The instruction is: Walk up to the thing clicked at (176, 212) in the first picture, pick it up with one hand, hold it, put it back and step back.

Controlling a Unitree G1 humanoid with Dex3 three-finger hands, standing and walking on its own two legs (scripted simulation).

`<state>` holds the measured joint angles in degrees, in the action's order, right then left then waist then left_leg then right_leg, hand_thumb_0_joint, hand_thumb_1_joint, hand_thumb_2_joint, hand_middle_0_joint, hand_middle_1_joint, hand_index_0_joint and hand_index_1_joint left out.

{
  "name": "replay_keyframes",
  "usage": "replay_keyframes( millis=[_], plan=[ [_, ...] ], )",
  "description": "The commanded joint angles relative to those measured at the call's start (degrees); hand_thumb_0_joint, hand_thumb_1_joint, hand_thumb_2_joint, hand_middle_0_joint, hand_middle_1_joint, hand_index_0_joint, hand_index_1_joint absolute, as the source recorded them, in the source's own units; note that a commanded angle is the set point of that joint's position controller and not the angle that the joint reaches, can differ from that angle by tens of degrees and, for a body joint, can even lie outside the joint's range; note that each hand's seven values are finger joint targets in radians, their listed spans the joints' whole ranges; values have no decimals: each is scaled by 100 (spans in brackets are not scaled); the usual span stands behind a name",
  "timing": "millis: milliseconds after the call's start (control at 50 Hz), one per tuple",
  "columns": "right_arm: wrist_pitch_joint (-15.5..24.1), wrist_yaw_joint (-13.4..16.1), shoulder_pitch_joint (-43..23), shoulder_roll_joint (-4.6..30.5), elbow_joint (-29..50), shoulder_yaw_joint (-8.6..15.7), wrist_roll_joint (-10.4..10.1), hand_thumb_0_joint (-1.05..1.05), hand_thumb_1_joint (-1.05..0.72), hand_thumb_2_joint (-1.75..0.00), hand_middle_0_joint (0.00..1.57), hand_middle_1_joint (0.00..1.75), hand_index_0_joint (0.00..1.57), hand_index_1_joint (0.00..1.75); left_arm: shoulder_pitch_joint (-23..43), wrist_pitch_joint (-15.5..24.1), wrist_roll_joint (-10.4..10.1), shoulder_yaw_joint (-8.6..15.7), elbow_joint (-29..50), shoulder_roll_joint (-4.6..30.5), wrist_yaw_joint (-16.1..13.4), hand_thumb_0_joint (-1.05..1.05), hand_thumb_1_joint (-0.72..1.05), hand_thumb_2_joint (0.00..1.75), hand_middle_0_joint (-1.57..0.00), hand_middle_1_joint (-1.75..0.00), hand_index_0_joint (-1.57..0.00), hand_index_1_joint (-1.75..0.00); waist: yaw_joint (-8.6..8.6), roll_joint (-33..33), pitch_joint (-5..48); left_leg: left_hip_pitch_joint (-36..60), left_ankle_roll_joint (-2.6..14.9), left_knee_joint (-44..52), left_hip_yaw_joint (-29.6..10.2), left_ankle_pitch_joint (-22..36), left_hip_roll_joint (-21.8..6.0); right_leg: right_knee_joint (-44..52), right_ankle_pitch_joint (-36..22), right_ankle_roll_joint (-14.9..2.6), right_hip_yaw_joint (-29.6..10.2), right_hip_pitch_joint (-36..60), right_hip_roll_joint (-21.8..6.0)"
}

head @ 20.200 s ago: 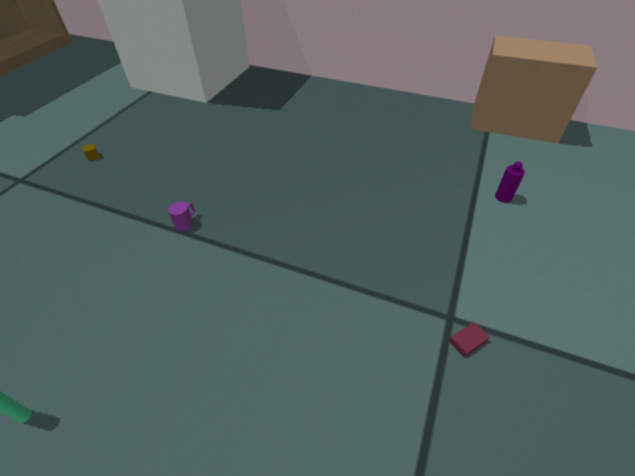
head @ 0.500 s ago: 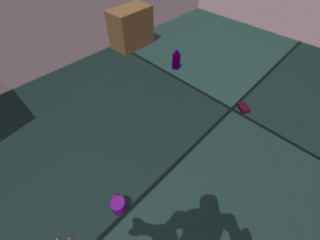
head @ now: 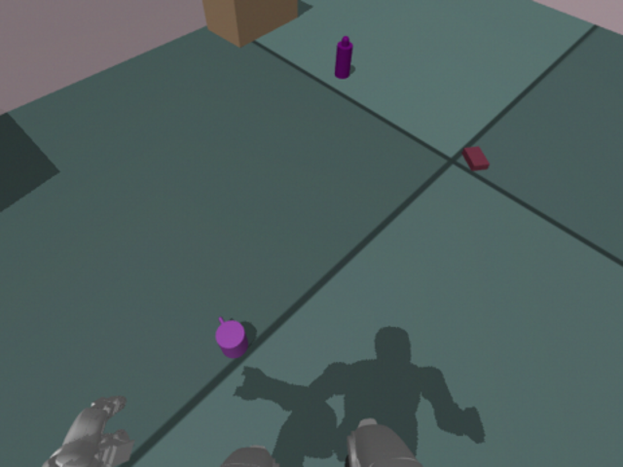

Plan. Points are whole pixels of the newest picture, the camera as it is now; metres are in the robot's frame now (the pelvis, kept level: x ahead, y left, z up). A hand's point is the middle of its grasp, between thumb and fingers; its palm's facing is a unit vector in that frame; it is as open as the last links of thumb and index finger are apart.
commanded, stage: walk up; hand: left
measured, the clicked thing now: (229, 335) +0.50 +0.27 -0.70
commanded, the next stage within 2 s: stand in 1.80 s
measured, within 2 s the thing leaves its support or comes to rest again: neither
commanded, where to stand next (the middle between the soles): +0.11 -0.03 m, yaw -2 degrees
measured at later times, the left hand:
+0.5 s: hand out of the picture +0.05 +0.29 -0.14, palm faces -0.01 -0.91 -0.41, open 7.4 cm
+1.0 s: hand out of the picture +0.01 +0.25 -0.13, palm faces -0.04 -0.92 -0.40, open 7.3 cm
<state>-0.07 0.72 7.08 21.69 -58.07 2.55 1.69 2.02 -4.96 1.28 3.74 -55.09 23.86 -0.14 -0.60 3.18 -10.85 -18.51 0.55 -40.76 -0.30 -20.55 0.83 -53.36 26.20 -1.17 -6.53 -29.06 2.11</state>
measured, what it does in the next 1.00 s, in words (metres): steps on the spot: right foot, then left foot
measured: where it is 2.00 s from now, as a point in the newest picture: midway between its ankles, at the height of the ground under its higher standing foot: outside the picture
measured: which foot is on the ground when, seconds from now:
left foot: down 0.00-0.20, up 0.22-0.48, down 0.50-0.84, up 0.86-1.00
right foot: up 0.00-0.14, down 0.16-0.52, up 0.54-0.78, down 0.80-1.00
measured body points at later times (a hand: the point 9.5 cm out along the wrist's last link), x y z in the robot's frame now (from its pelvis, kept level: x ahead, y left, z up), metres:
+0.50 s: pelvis +0.03 +0.00 +0.01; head +0.06 +0.01 +0.45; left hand +0.05 +0.33 -0.11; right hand +0.12 -0.32 -0.11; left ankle +0.15 +0.12 -0.72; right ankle -0.03 -0.13 -0.71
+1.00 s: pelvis +0.00 -0.02 +0.01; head +0.02 -0.03 +0.46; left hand +0.02 +0.30 -0.10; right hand +0.06 -0.35 -0.11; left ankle +0.04 +0.11 -0.68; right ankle -0.04 -0.13 -0.72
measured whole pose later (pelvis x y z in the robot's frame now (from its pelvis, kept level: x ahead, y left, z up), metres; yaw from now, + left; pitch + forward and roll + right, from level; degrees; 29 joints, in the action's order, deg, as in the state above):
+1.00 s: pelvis +0.00 -0.02 +0.01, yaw -4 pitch -1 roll +1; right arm -0.6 -0.2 12.7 24.2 -53.9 3.5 0.4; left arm -19.1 -0.4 3.3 4.5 -53.6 21.2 1.4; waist 3.4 -0.6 -4.3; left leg -26.2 -0.4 -52.7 -2.5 -24.2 1.7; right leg -36.3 22.9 -1.7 1.1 -12.2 -0.9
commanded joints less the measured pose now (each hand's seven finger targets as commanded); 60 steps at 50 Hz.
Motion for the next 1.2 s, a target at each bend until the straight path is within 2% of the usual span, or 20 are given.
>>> replay_keyframes(
  millis=[0, 100, 140, 180, 200, 240, 400, 460, 480, 500, 540, 680, 780, 820, 840, 880, 1000, 1120, 1140, 1180],
  plan=[
    [250, 184, -545, 1670, 723, 406, 71, 0, -90, -90, 20, 30, 20, 30, -709, 188, -101, 265, 261, 1056, 9, 0, 90, 90, -20, -30, -20, -30, 324, -947, 1403, 383, 1176, 1578, -1537, 1755, -1679, -1042, 159, 6, -280, 439, -87],
    [212, -74, 435, 1867, 669, 566, 200, 0, -90, -90, 20, 30, 20, 30, -776, 514, 79, 311, 448, 1030, 240, 0, 90, 90, -20, -30, -20, -30, -133, -1317, 1164, 1059, 1182, 1803, -1504, -1009, -1459, 1812, 840, -30, 697, 954, -77],
    [115, -164, 370, 1631, 814, 520, 170, 0, -90, -90, 20, 30, 20, 30, -1651, 673, 97, 380, 172, 998, 180, 0, 90, 90, -20, -30, -20, -30, 298, -886, 1076, 137, 904, 771, -772, -803, -973, 3447, -156, -144, 903, 2627, 40],
    [111, -163, -358, 997, 1300, 292, 43, 0, -90, -90, 20, 30, 20, 30, -2272, 797, 160, 591, 160, 1897, 78, 0, 90, 90, -20, -30, -20, -30, 785, 1048, 560, -2921, 222, -1583, 34, -1358, 237, 4477, 1720, -1039, -3094, 3542, -2064],
    [168, -106, -451, 1343, 1303, 378, 37, 0, -90, -90, 20, 30, 20, 30, -1938, 819, 138, 588, 405, 2003, 85, 0, 90, 90, -20, -30, -20, -30, 717, 394, -12, -2722, 151, -1763, -932, -1110, -167, 4571, 1751, -1541, -3541, 2684, -2632],
    [218, -215, 159, 1437, 1039, 422, -64, 0, -90, -90, 20, 30, 20, 30, -1607, 925, -2, 475, 514, 1541, 63, 0, 90, 90, -20, -30, -20, -30, 259, -237, -53, -2524, 104, -1663, -927, -364, -332, 4244, 598, -1206, -2024, 2879, -1989],
    [193, -214, 356, 893, 824, 295, -150, 0, -90, -90, 20, 30, 20, 30, -1466, 817, -108, 167, 680, 1114, -53, 0, 90, 90, -20, -30, -20, -30, 94, 564, 575, 407, -78, 458, 193, 1166, -133, 2684, -4440, -682, 450, 1416, -1144],
    [228, -10, 782, 1310, 677, 395, -97, 0, -90, -90, 20, 30, 20, 30, -1486, 565, -200, 62, 819, 900, -101, 0, 90, 90, -20, -30, -20, -30, -178, -130, 859, 1489, 121, 1128, 79, 3420, -248, 1408, -3345, -272, 396, 792, -624],
    [242, 55, 885, 1697, 709, 473, -74, 0, -90, -90, 20, 30, 20, 30, -1664, 519, -275, 41, 865, 756, -120, 0, 90, 90, -20, -30, -20, -30, -156, -859, 1186, 1662, 472, 1267, -974, 4657, -1236, 668, -2293, -65, 496, 637, -202],
    [251, 66, 837, 1855, 831, 440, -177, 0, -90, -90, 20, 30, 20, 30, -2003, 402, -315, 71, 768, 808, -156, 0, 90, 90, -20, -30, -20, -30, -98, -1304, 1832, 1520, 1402, 1622, -2505, 5075, -2348, -339, 574, 36, 331, 955, 187],
    [201, 129, 323, 1798, 931, 487, -195, 0, -90, -90, 20, 30, 20, 30, -2011, 239, -198, 150, 556, 1097, -168, 0, 90, 90, -20, -30, -20, -30, 53, -759, 1836, 933, 1388, 1855, -2351, 2492, -2137, -1233, 932, -112, -280, 957, -44],
    [88, 77, -338, 1726, 1190, 487, 35, 0, -90, -90, 20, 30, 20, 30, -2436, 241, -88, 310, 247, 1020, 52, 0, 90, 90, -20, -30, -20, -30, 209, -1493, 1342, -184, 970, 2213, -1295, -1101, -1626, 141, 560, 12, 477, 1104, -209],
    [-77, 58, -308, 1512, 1242, 440, 10, 0, -90, -90, 20, 30, 20, 30, -2876, 290, 114, 514, 121, 1023, 122, 0, 90, 90, -20, -30, -20, -30, 458, -871, 1042, -1329, 425, 1309, -921, -1461, -1210, 2283, 75, -245, 528, 2121, -244],
    [-43, 168, -682, 1160, 1346, 390, -118, 0, -90, -90, 20, 30, 20, 30, -1909, 321, 269, 656, 703, 1933, 110, 0, 90, 90, -20, -30, -20, -30, 582, 1234, 219, -1525, -105, -1497, -202, -1164, 366, 4390, 2530, -1306, -2733, -58, -2314],
    [-17, 208, -560, 1393, 1273, 463, -131, 0, -90, -90, 20, 30, 20, 30, -1373, 388, 250, 612, 979, 1850, 97, 0, 90, 90, -20, -30, -20, -30, 396, 676, -51, -1179, -115, -2026, -648, -888, 93, 4162, 1728, -1493, -2625, -449, -2427],
    [80, 79, 138, 1047, 963, 355, -216, 0, -90, -90, 20, 30, 20, 30, -1037, 575, 153, 429, 837, 1150, -2, 0, 90, 90, -20, -30, -20, -30, -38, -126, 412, -1048, -53, -1993, -735, -200, 204, 3416, -715, -966, -984, 678, -1517],
    [270, -261, -528, 1271, 1408, 355, -20, 0, -90, -90, 20, 30, 20, 30, -2703, 852, 88, 552, 675, 1522, 97, 0, 90, 90, -20, -30, -20, -30, 868, 355, 419, -2456, -26, -437, -332, -649, -111, 3542, 128, -1257, -1699, 3600, -2086],
    [411, -311, 701, 1010, 1177, 402, -98, 0, -90, -90, 20, 30, 20, 30, -2108, 814, -69, 322, 999, 1370, 136, 0, 90, 90, -20, -30, -20, -30, 1, 427, 853, 600, 164, 1523, 522, 748, 204, 2293, -3263, -749, 285, 2134, -1351],
    [432, -231, 1278, 1234, 988, 525, -84, 0, -90, -90, 20, 30, 20, 30, -1941, 802, -78, 209, 1113, 1166, 122, 0, 90, 90, -20, -30, -20, -30, -319, -12, 1172, 1967, 297, 1565, 358, 953, 255, 1367, -3425, -527, 684, 1182, -1057],
    [462, -94, 1939, 2194, 1075, 741, -41, 0, -90, -90, 20, 30, 20, 30, -1855, 750, -95, 122, 1286, 826, 56, 0, 90, 90, -20, -30, -20, -30, -577, -1460, 1435, 2630, 1414, 2356, -3516, 296, -2299, -670, 582, -95, 724, -869, -77]
  ],
)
